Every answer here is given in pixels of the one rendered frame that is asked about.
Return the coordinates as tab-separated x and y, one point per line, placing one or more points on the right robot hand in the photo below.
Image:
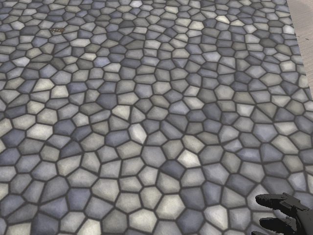
289	205

